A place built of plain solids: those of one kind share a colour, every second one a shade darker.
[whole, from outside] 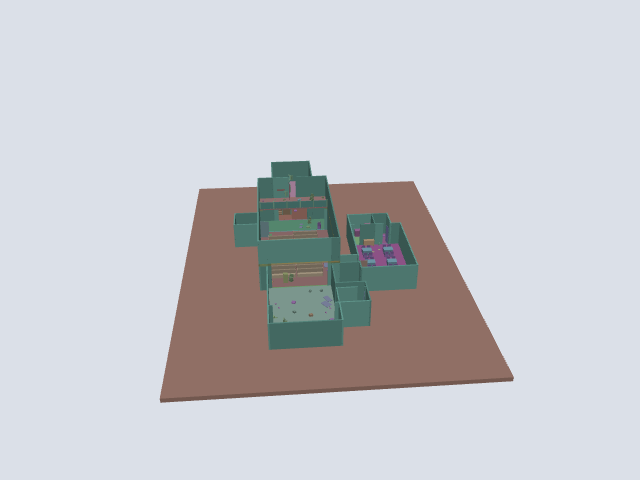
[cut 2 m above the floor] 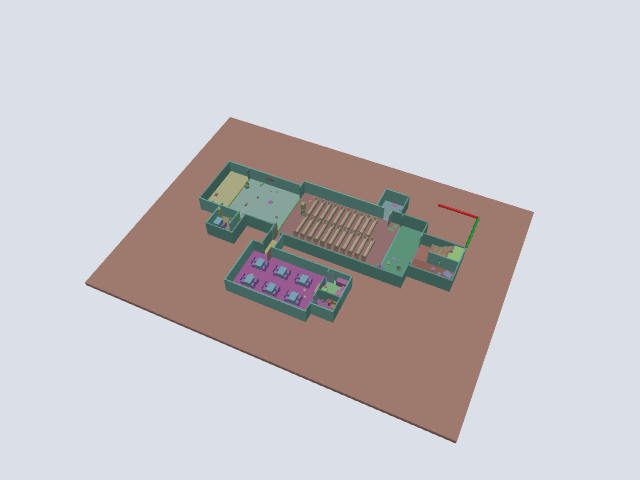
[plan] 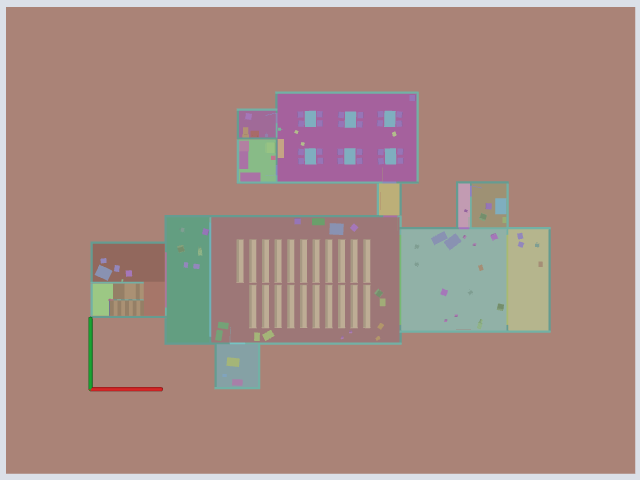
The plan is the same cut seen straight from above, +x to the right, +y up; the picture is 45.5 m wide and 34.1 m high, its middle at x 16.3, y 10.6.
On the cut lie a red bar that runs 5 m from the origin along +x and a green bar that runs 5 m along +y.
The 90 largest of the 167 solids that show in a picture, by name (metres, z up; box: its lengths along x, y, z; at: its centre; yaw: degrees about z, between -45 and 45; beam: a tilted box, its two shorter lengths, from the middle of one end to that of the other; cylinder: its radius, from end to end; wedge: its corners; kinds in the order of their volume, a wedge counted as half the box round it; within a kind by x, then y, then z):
{
 "under_1": {"box": [44.69, 33.15, 0.5], "at": [16.34, 10.57, -0.33]},
 "wall_1": {"box": [0.16, 2.29, 3.47], "at": [0.08, 6.36, 1.44]},
 "wall_2": {"box": [0.16, 5.12, 3.0], "at": [0.08, 7.77, 4.97]},
 "wall_3": {"box": [0.16, 2.7, 3.47], "at": [0.08, 8.98, 1.44]},
 "wall_4": {"box": [3.78, 0.13, 3.47], "at": [1.89, 7.57, 1.44]},
 "wall_5": {"box": [5.41, 0.16, 6.77], "at": [2.71, 5.13, 3.08]},
 "wall_6": {"box": [5.41, 0.16, 6.77], "at": [2.71, 10.41, 3.08]},
 "wall_7": {"box": [0.16, 1.73, 6.77], "at": [5.33, 4.18, 3.08]},
 "wall_8": {"box": [0.16, 1.73, 6.77], "at": [5.33, 11.36, 3.08]},
 "wall_9": {"box": [0.13, 2.11, 3.0], "at": [5.34, 6.26, 4.97]},
 "wall_10": {"box": [0.13, 2.1, 3.0], "at": [5.34, 9.28, 4.97]},
 "wall_11": {"box": [4.63, 0.13, 3.47], "at": [7.57, 3.25, 1.44]},
 "wall_12": {"box": [0.16, 3.0, 3.47], "at": [8.89, 1.66, 1.44]},
 "wall_13": {"box": [3.25, 0.16, 3.47], "at": [10.44, 0.08, 1.44]},
 "wall_14": {"box": [0.16, 3.0, 3.47], "at": [10.47, 16.25, 1.44]},
 "wall_15": {"box": [0.16, 1.9, 3.47], "at": [10.47, 18.83, 1.44]},
 "wall_16": {"box": [2.89, 0.13, 3.47], "at": [11.84, 17.82, 1.44]},
 "wall_17": {"box": [2.89, 0.16, 3.47], "at": [11.84, 19.86, 1.44]},
 "wall_18": {"box": [0.16, 3.0, 3.47], "at": [11.98, 1.66, 1.44]},
 "wall_19": {"box": [15.24, 0.031, 3.47], "at": [12.87, 12.37, 1.44]},
 "wall_20": {"box": [15.54, 0.13, 3.47], "at": [13.02, 12.29, 1.44]},
 "wall_21": {"box": [0.16, 1.05, 3.47], "at": [13.2, 20.46, 1.44]},
 "wall_22": {"box": [0.13, 1.82, 3.47], "at": [13.21, 16.84, 1.44]},
 "wall_23": {"box": [16.86, 0.16, 3.0], "at": [13.68, 3.24, 4.97]},
 "wall_24": {"box": [16.86, 0.16, 3.0], "at": [13.68, 12.3, 4.97]},
 "wall_25": {"box": [10.1, 0.031, 3.47], "at": [15.44, 14.61, 1.44]},
 "wall_26": {"box": [10.33, 0.13, 3.47], "at": [15.55, 14.69, 1.44]},
 "wall_27": {"box": [11.12, 0.13, 3.47], "at": [16.55, 3.25, 1.44]},
 "wall_28": {"box": [10.21, 0.031, 3.47], "at": [17.0, 3.17, 1.44]},
 "wall_29": {"box": [10.19, 0.16, 3.47], "at": [18.21, 21.07, 1.44]},
 "wall_30": {"box": [0.16, 2.21, 3.47], "at": [20.41, 13.48, 1.44]},
 "wall_31": {"box": [0.13, 7.2, 3.0], "at": [22.02, 7.77, 4.97]},
 "wall_32": {"box": [0.16, 2.24, 3.47], "at": [22.03, 13.47, 1.44]},
 "wall_33": {"box": [1.58, 0.13, 3.47], "at": [22.52, 14.69, 1.44]},
 "wall_34": {"box": [0.16, 6.24, 3.47], "at": [23.23, 17.87, 1.44]},
 "wall_35": {"box": [4.21, 0.13, 3.47], "at": [24.05, 11.44, 1.44]},
 "wall_36": {"box": [0.16, 3.08, 3.47], "at": [26.04, 13.07, 1.44]},
 "wall_37": {"box": [0.13, 2.19, 3.47], "at": [27.02, 12.6, 1.44]},
 "wall_38": {"box": [10.74, 0.16, 3.47], "at": [27.32, 4.09, 1.44]},
 "wall_39": {"box": [3.75, 0.16, 3.47], "at": [27.84, 14.69, 1.44]},
 "wall_40": {"box": [0.16, 3.08, 3.47], "at": [29.63, 13.07, 1.44]},
 "wall_41": {"box": [5.79, 0.13, 3.47], "at": [29.79, 11.44, 1.44]},
 "wall_42": {"box": [0.16, 7.2, 3.47], "at": [32.61, 7.77, 1.44]},
 "floor_nave_1": {"box": [13.38, 8.9, 0.5], "at": [15.26, 7.77, -0.25]},
 "floor_church_hall_1": {"box": [9.87, 6.24, 0.65], "at": [18.21, 17.87, -0.17]},
 "floor_chancel_1": {"box": [7.47, 7.2, 0.65], "at": [25.82, 7.77, -0.17]},
 "stair_1": {"box": [0.29, 1.09, 1.94], "at": [1.5, 5.75, 0.67]},
 "stair_2": {"box": [0.56, 1.09, 1.76], "at": [1.63, 5.75, 0.58]},
 "stair_3": {"box": [0.83, 1.09, 1.58], "at": [1.77, 5.75, 0.49]},
 "stair_4": {"box": [1.1, 1.09, 1.4], "at": [1.9, 5.75, 0.4]},
 "stair_5": {"box": [1.37, 1.09, 1.21], "at": [2.04, 5.75, 0.31]},
 "stair_6": {"box": [1.64, 1.09, 1.03], "at": [2.17, 5.75, 0.22]},
 "stair_7": {"box": [1.91, 1.09, 0.85], "at": [2.31, 5.75, 0.12]},
 "stair_8": {"box": [2.18, 1.09, 0.67], "at": [2.44, 5.75, 0.03]},
 "stair_9": {"box": [2.45, 1.09, 0.48], "at": [2.58, 5.75, -0.06]},
 "stair_10": {"box": [2.18, 1.09, 2.31], "at": [2.69, 6.96, 0.85]},
 "stair_11": {"box": [1.64, 1.09, 2.67], "at": [2.96, 6.96, 1.04]},
 "stair_12": {"box": [1.37, 1.09, 2.86], "at": [3.09, 6.96, 1.13]},
 "stair_13": {"box": [0.56, 1.09, 3.4], "at": [3.5, 6.96, 1.4]},
 "stair_14": {"box": [0.29, 1.09, 3.59], "at": [3.63, 6.96, 1.49]},
 "floor_sanctuary_1": {"box": [2.85, 7.2, 0.81], "at": [31.11, 7.77, -0.09]},
 "floor_under_1": {"box": [3.03, 8.9, 0.5], "at": [6.92, 7.77, -0.25]},
 "floor_tower_1": {"box": [5.12, 2.7, 0.5], "at": [2.72, 8.98, -0.25]},
 "floor_tower_2": {"box": [1.5, 2.42, 0.5], "at": [4.53, 6.42, -0.25]},
 "stair_landing_1": {"box": [1.19, 1.2, 2.13], "at": [0.75, 5.81, 0.76]},
 "stair_landing_2": {"box": [1.46, 1.09, 2.13], "at": [0.89, 6.96, 0.76]},
 "pew_1": {"box": [0.38, 3.09, 0.44], "at": [15.18, 5.88, 0.22]},
 "pew_2": {"box": [0.38, 3.09, 0.44], "at": [16.08, 5.88, 0.22]},
 "pew_3": {"box": [0.38, 3.09, 0.44], "at": [16.08, 9.11, 0.22]},
 "pew_4": {"box": [0.38, 3.09, 0.44], "at": [16.98, 5.88, 0.22]},
 "pew_5": {"box": [0.38, 3.09, 0.44], "at": [16.98, 9.11, 0.22]},
 "pew_6": {"box": [0.38, 3.09, 0.44], "at": [17.88, 5.88, 0.22]},
 "pew_7": {"box": [0.38, 3.09, 0.44], "at": [17.88, 9.11, 0.22]},
 "pew_8": {"box": [0.38, 3.09, 0.44], "at": [18.78, 5.88, 0.22]},
 "pew_9": {"box": [0.38, 3.09, 0.44], "at": [18.78, 9.11, 0.22]},
 "pew_10": {"box": [0.38, 3.09, 0.44], "at": [19.68, 5.88, 0.22]},
 "pew_11": {"box": [0.38, 3.09, 0.44], "at": [19.68, 9.11, 0.22]},
 "floor_hall_kitchen_1": {"box": [2.6, 3.0, 0.65], "at": [11.85, 16.25, -0.17]},
 "floor_vestry_1": {"box": [2.47, 3.11, 0.65], "at": [28.32, 13.05, -0.17]},
 "upper_floor_gallery_1": {"box": [3.16, 8.9, 0.16], "at": [6.99, 7.77, 3.39]},
 "floor_porch_1": {"box": [2.93, 3.03, 0.5], "at": [10.44, 1.68, -0.25]},
 "floor_hall_wc_1": {"box": [2.6, 1.9, 0.65], "at": [11.85, 18.83, -0.17]},
 "upper_floor_ring_1": {"box": [5.12, 2.83, 0.16], "at": [2.72, 8.91, 3.39]},
 "floor_hall_pass_1": {"box": [1.46, 2.27, 0.65], "at": [21.22, 13.48, -0.17]},
 "floor_vpass_1": {"box": [0.83, 3.11, 0.65], "at": [26.54, 13.05, -0.17]},
 "fridge_1": {"box": [0.7, 0.75, 1.72], "at": [10.91, 17.28, 1.01]},
 "floor_gap_sanctuary_step_1": {"box": [0.13, 6.4, 0.81], "at": [29.61, 7.77, -0.09]},
 "stair_guard_1": {"box": [0.08, 8.9, 0.94], "at": [8.53, 7.77, 3.94]},
 "floor_gap_chancel_step_1": {"box": [0.13, 6.4, 0.65], "at": [22.02, 7.77, -0.17]},
 "floor_gap_gallery_open_1": {"box": [0.13, 8.1, 0.5], "at": [8.51, 7.77, -0.25]}
}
